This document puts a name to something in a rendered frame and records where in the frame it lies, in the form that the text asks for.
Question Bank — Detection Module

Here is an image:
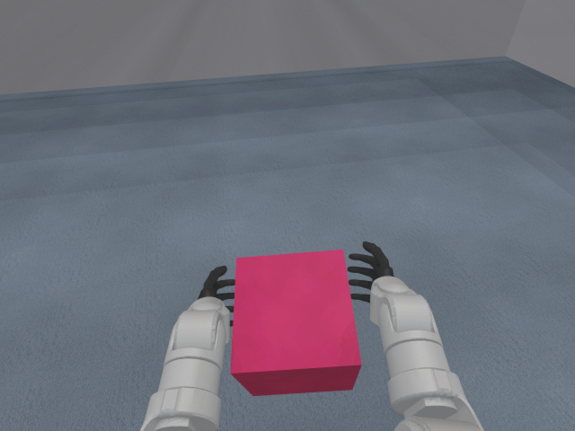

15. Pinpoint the right robot hand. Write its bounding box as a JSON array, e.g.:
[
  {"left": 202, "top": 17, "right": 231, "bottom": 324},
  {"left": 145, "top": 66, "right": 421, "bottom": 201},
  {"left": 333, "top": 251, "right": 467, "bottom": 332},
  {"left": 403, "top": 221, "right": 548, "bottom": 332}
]
[{"left": 348, "top": 242, "right": 394, "bottom": 303}]

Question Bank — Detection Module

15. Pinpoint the right robot forearm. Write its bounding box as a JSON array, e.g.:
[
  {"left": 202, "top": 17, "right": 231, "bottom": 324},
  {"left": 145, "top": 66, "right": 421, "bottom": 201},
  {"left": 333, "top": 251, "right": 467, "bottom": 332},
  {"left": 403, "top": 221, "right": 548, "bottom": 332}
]
[{"left": 370, "top": 276, "right": 484, "bottom": 431}]

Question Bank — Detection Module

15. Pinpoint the left robot hand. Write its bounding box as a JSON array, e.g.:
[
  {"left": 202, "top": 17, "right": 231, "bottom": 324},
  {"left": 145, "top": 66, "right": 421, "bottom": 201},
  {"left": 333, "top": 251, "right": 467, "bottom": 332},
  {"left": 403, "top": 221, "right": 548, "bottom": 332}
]
[{"left": 198, "top": 266, "right": 235, "bottom": 327}]

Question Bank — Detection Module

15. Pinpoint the carton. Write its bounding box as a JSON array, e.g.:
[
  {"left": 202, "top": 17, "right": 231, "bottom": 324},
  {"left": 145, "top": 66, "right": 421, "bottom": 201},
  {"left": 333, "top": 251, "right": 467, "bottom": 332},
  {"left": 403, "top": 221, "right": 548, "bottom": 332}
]
[{"left": 230, "top": 250, "right": 362, "bottom": 396}]

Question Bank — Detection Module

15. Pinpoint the left robot forearm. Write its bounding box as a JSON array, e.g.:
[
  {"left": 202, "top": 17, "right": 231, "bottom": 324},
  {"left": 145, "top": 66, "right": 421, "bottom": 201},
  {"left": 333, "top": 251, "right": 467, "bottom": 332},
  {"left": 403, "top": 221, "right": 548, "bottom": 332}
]
[{"left": 140, "top": 296, "right": 230, "bottom": 431}]

